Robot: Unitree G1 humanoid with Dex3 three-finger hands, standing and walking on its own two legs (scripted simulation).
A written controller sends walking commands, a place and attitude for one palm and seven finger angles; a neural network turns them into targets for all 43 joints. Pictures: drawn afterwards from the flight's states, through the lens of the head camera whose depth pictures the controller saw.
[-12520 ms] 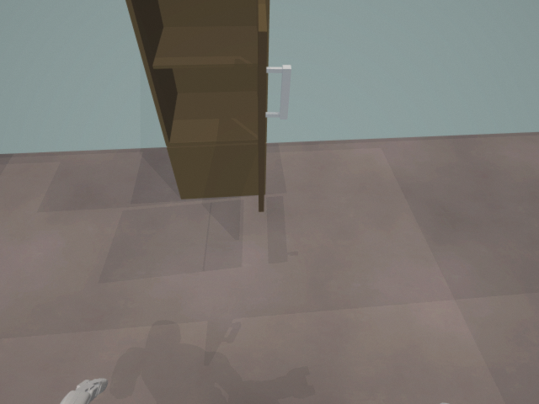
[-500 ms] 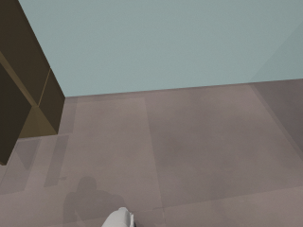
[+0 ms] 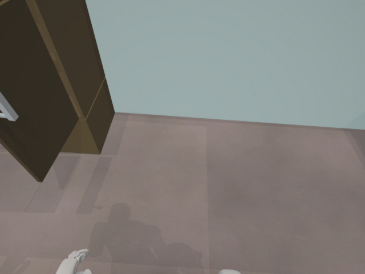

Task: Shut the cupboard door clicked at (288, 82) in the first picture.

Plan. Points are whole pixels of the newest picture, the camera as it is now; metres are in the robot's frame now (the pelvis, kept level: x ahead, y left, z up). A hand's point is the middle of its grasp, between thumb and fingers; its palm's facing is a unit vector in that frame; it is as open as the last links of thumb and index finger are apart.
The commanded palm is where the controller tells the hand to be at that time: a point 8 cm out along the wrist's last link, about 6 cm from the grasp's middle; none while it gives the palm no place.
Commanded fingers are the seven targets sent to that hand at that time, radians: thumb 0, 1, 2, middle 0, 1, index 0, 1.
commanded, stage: turn to face it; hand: left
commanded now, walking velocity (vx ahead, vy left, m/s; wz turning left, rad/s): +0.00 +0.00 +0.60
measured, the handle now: out of the picture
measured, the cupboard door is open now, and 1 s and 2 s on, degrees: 86 86 86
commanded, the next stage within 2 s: take the last steps up to it in 0.68 s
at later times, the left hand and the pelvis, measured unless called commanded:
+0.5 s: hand out of the picture -0.04 +0.15 -0.15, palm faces +0.33 -0.90 -0.27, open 7.4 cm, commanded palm none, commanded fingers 0.00 0.90 0.90 -0.20 -0.30 -0.20 -0.30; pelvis -0.04 -0.05 +0.00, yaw +19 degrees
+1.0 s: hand out of the picture -0.12 +0.18 -0.16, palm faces +0.47 -0.85 -0.26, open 7.4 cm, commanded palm none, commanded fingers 0.00 0.90 0.90 -0.20 -0.30 -0.20 -0.30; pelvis -0.08 -0.03 +0.00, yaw +26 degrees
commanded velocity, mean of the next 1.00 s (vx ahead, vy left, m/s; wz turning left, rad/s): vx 0.07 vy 0.01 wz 0.35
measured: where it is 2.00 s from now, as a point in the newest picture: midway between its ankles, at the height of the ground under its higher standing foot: outside the picture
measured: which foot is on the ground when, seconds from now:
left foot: down 0.00-0.20, up 0.22-0.60, down 0.62-1.00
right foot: up 0.00-0.18, down 0.20-0.64, up 0.66-1.00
